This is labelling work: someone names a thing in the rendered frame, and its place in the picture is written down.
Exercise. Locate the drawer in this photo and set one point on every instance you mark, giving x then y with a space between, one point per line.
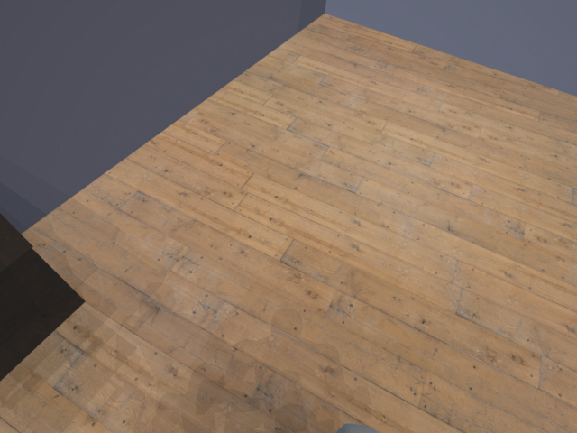
12 244

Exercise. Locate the cabinet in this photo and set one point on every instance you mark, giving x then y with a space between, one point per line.
34 301

